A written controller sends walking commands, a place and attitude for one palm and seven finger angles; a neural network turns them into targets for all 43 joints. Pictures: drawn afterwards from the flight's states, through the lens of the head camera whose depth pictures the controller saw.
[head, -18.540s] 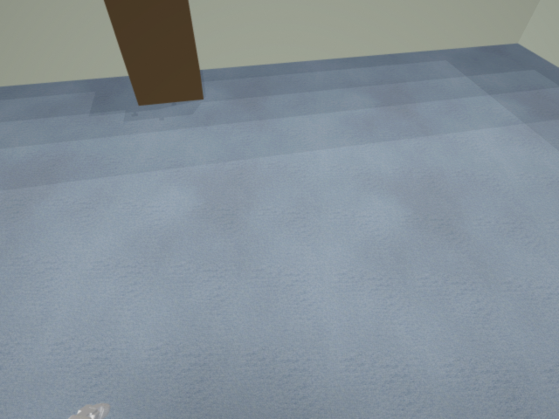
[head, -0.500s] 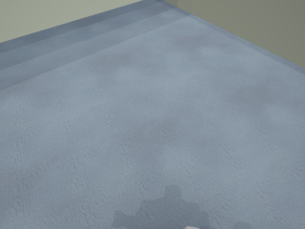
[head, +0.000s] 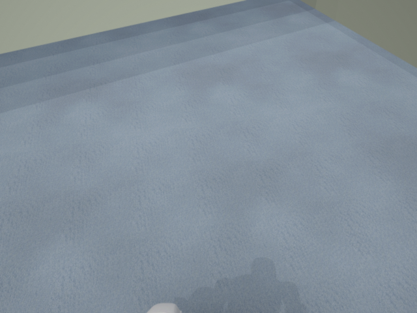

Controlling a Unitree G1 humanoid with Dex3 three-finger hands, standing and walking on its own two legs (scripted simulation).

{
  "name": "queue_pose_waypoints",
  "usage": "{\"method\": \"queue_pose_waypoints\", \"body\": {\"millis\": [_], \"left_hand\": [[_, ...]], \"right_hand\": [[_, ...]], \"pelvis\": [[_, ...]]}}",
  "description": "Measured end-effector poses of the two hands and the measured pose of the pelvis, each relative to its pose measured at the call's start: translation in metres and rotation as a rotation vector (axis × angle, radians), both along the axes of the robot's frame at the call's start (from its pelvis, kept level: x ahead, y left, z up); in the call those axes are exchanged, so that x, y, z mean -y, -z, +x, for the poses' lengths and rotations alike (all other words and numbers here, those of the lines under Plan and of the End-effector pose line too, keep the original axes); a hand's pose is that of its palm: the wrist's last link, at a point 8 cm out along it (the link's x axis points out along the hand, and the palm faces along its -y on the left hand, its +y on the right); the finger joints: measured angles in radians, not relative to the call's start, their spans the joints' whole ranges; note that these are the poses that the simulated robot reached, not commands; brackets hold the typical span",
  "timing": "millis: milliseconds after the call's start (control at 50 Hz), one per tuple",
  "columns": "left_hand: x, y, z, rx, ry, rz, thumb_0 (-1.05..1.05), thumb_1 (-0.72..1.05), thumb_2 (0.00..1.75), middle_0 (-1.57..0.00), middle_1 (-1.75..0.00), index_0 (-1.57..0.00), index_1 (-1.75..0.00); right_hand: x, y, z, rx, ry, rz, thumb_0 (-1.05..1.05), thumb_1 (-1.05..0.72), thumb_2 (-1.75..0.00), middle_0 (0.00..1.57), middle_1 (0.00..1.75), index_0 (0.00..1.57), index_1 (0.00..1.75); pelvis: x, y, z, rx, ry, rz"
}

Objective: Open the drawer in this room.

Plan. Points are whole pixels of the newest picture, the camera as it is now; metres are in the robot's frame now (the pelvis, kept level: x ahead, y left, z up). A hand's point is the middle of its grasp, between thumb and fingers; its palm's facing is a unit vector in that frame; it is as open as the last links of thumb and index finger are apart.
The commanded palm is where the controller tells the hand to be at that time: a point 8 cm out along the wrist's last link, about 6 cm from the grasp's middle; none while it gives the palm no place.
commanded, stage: turn or walk to find it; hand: left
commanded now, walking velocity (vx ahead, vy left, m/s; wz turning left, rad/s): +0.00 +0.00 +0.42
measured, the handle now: out of the picture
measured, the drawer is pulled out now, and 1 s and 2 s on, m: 0.00 0.00 0.00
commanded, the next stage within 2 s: none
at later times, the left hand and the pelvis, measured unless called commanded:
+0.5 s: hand out of the picture +0.04 +0.25 -0.16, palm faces +0.21 -0.94 -0.25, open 7.4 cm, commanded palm none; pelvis -0.02 +0.03 +0.00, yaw +11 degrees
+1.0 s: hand out of the picture -0.10 +0.19 -0.17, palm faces +0.45 -0.86 -0.25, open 7.4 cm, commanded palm none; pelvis -0.04 +0.00 +0.00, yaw +25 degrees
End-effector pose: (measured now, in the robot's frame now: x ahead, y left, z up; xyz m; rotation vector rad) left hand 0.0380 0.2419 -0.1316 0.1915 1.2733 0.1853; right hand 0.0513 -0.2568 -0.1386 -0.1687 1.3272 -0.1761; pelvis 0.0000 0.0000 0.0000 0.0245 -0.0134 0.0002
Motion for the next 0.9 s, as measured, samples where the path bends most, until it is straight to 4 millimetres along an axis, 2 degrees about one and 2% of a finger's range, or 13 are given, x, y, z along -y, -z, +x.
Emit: {"method": "queue_pose_waypoints", "body": {"millis": [100, 160, 240, 340, 460, 540, 600, 660, 760, 840, 900], "left_hand": [[-0.037, 0.025, -0.038, -0.063, -0.09, -0.017, 0.01, 0.91, 0.9, -0.2, -0.3, -0.2, -0.29], [-0.052, 0.025, -0.05, -0.103, -0.122, -0.012, 0.01, 0.91, 0.9, -0.2, -0.3, -0.2, -0.29], [-0.063, 0.014, -0.048, -0.067, -0.148, -0.016, 0.01, 0.91, 0.9, -0.2, -0.3, -0.19, -0.29], [-0.068, 0.003, -0.038, -0.001, -0.162, -0.005, 0.01, 0.91, 0.9, -0.2, -0.3, -0.19, -0.29], [-0.058, -0.005, -0.02, 0.063, -0.165, 0.013, 0.01, 0.91, 0.9, -0.2, -0.3, -0.19, -0.29], [-0.041, -0.012, -0.009, 0.114, -0.166, 0.027, 0.01, 0.91, 0.9, -0.2, -0.3, -0.19, -0.29], [-0.026, -0.013, -0.009, 0.152, -0.174, 0.05, 0.01, 0.91, 0.9, -0.2, -0.3, -0.2, -0.29], [-0.011, -0.019, -0.022, 0.154, -0.198, 0.058, 0.01, 0.91, 0.9, -0.2, -0.3, -0.2, -0.29], [0.006, -0.022, -0.056, 0.102, -0.266, 0.054, 0.01, 0.91, 0.9, -0.2, -0.3, -0.2, -0.29], [0.014, -0.018, -0.085, 0.066, -0.326, 0.041, 0.01, 0.91, 0.9, -0.2, -0.3, -0.2, -0.29], [0.016, -0.013, -0.11, 0.035, -0.374, 0.026, 0.01, 0.91, 0.9, -0.2, -0.3, -0.2, -0.29]], "right_hand": [[-0.027, -0.006, 0.04, 0.102, -0.097, -0.045, 0.01, -0.91, -0.9, 0.2, 0.3, 0.19, 0.3], [-0.044, -0.017, 0.052, 0.146, -0.134, -0.055, 0.01, -0.91, -0.9, 0.2, 0.3, 0.19, 0.3], [-0.059, -0.026, 0.056, 0.153, -0.168, -0.053, 0.01, -0.9, -0.9, 0.2, 0.3, 0.2, 0.3], [-0.07, -0.026, 0.053, 0.146, -0.188, -0.027, 0.01, -0.9, -0.9, 0.2, 0.3, 0.2, 0.3], [-0.064, -0.015, 0.035, 0.099, -0.187, 0.006, 0.01, -0.9, -0.9, 0.2, 0.3, 0.2, 0.3], [-0.048, -0.001, 0.02, 0.044, -0.188, 0.025, 0.01, -0.9, -0.9, 0.2, 0.3, 0.2, 0.3], [-0.032, 0.013, 0.013, 0.013, -0.19, 0.043, 0.01, -0.9, -0.9, 0.2, 0.3, 0.2, 0.3], [-0.02, 0.016, 0.012, -0.015, -0.206, 0.045, 0.01, -0.9, -0.9, 0.2, 0.3, 0.2, 0.3], [-0.007, 0.012, 0.021, -0.028, -0.248, 0.041, 0.01, -0.91, -0.9, 0.2, 0.3, 0.19, 0.3], [-0.008, 0.009, 0.033, -0.036, -0.302, 0.027, 0.01, -0.91, -0.9, 0.2, 0.3, 0.19, 0.3], [-0.017, 0.006, 0.047, -0.028, -0.354, 0.015, 0.01, -0.91, -0.9, 0.2, 0.3, 0.19, 0.3]], "pelvis": [[-0.024, 0.013, -0.004, -0.004, -0.047, -0.023], [-0.032, 0.008, -0.008, 0.002, -0.061, -0.032], [-0.04, -0.002, -0.011, -0.001, -0.094, -0.049], [-0.043, -0.007, -0.013, -0.008, -0.127, -0.046], [-0.033, -0.006, -0.017, -0.014, -0.175, -0.038], [-0.018, -0.002, -0.02, -0.021, -0.212, -0.027], [-0.004, 0.005, -0.021, -0.025, -0.237, -0.012], [0.005, 0.003, -0.023, -0.012, -0.269, -0.006], [0.014, -0.003, -0.024, 0.0, -0.32, 0.013], [0.015, -0.004, -0.026, 0.003, -0.363, 0.02], [0.012, -0.004, -0.029, 0.003, -0.392, 0.02]]}}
